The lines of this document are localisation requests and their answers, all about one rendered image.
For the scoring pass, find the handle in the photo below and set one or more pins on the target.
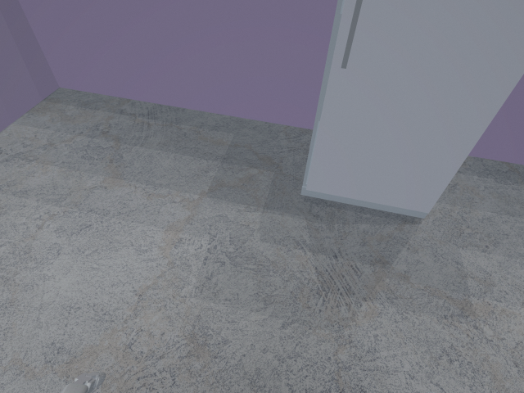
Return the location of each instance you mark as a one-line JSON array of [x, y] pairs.
[[351, 33]]

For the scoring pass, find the fridge door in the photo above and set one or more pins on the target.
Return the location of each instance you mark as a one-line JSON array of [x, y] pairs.
[[423, 81]]

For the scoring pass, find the left robot hand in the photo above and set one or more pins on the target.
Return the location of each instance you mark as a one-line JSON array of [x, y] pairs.
[[85, 383]]

